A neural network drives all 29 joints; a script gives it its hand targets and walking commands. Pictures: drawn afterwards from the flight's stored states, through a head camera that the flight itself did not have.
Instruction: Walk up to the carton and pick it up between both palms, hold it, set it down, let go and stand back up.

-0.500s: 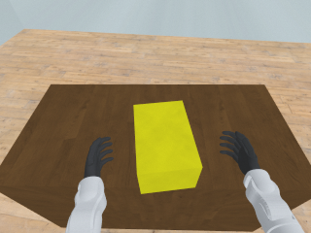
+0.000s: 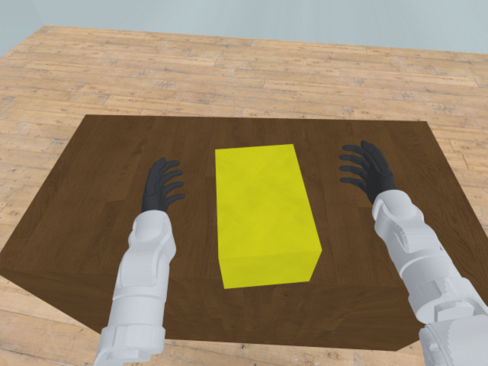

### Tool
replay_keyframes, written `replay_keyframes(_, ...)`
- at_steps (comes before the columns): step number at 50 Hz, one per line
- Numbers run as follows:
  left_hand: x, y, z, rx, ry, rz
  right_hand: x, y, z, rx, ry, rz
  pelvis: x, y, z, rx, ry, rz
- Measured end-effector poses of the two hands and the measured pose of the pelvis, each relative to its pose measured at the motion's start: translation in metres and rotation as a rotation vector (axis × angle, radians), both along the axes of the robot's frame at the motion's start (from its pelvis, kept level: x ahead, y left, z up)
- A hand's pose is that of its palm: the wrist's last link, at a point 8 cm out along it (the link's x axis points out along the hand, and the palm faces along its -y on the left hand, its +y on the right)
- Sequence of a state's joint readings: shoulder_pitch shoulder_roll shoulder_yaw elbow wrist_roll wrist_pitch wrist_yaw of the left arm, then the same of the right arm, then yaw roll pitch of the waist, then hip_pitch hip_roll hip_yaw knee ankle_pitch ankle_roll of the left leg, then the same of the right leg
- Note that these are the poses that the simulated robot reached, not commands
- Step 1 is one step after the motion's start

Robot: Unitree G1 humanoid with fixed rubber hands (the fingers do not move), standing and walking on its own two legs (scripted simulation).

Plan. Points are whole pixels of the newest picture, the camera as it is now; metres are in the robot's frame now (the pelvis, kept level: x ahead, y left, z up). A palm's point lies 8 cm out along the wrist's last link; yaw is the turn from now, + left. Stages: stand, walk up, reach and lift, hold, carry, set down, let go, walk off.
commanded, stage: reach and lift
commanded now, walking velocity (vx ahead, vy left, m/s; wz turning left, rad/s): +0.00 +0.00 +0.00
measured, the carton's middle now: (260, 212) +0.44 +0.03 -0.07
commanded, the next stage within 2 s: none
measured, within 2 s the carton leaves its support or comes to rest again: neither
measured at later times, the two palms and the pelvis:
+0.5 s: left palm (165, 202) +0.37 +0.20 +0.05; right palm (357, 181) +0.44 -0.14 +0.06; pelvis +0.01 +0.00 +0.00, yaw +1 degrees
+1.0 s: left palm (183, 230) +0.36 +0.18 -0.03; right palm (343, 213) +0.42 -0.13 -0.02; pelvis -0.02 +0.02 -0.03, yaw +1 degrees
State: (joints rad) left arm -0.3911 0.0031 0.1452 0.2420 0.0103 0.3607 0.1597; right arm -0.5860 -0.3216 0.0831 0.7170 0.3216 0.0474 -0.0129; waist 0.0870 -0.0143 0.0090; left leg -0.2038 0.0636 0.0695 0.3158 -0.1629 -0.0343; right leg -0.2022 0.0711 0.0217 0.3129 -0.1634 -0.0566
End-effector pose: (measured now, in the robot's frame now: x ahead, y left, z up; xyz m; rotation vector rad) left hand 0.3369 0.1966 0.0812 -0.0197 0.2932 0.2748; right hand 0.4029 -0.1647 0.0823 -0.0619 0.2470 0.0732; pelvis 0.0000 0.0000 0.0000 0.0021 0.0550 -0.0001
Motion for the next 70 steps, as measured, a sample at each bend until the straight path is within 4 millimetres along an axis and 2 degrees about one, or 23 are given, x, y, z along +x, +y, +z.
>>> replay_keyframes(9,0.022,0.004,0.012,0.013,-0.014,0.001,0.026,0.010,0.015,0.004,-0.002,-0.001,0.003,0.000,-0.001,-0.003,0.026,0.010)
replay_keyframes(18,0.040,0.004,0.005,0.012,-0.013,0.000,0.045,0.015,0.013,-0.010,0.012,-0.015,0.005,0.001,-0.002,-0.008,0.070,0.022)
replay_keyframes(23,0.037,0.001,-0.021,0.018,0.009,-0.016,0.040,0.020,-0.012,-0.022,0.048,-0.012,0.006,0.003,-0.003,-0.010,0.089,0.024)
replay_keyframes(31,0.020,0.000,-0.070,0.016,0.019,-0.007,0.013,0.032,-0.069,-0.019,0.096,-0.013,0.000,0.009,-0.010,-0.017,0.153,0.022)
replay_keyframes(37,0.018,-0.005,-0.093,0.018,0.017,-0.013,0.009,0.043,-0.091,-0.013,0.082,-0.004,-0.009,0.015,-0.020,-0.018,0.246,0.021)
replay_keyframes(43,0.024,-0.014,-0.104,0.000,0.009,-0.027,0.013,0.043,-0.102,-0.018,0.076,-0.018,-0.015,0.018,-0.030,-0.020,0.308,0.022)
replay_keyframes(54,0.023,-0.021,-0.111,-0.010,-0.015,-0.017,0.017,0.028,-0.106,-0.021,0.052,-0.046,-0.016,0.013,-0.036,-0.024,0.340,0.026)
replay_keyframes(57,0.023,-0.025,-0.112,-0.016,-0.021,-0.018,0.017,0.033,-0.107,-0.019,0.052,-0.033,-0.017,0.010,-0.036,-0.020,0.342,0.028)
replay_keyframes(62,0.028,-0.039,-0.112,-0.027,-0.035,-0.027,0.016,0.053,-0.109,-0.002,0.050,-0.004,-0.018,0.005,-0.037,-0.020,0.345,0.035)
replay_keyframes(70,0.027,-0.040,-0.111,0.000,-0.029,-0.006,0.012,0.054,-0.110,0.010,0.042,-0.047,-0.017,0.001,-0.034,-0.022,0.327,0.046)
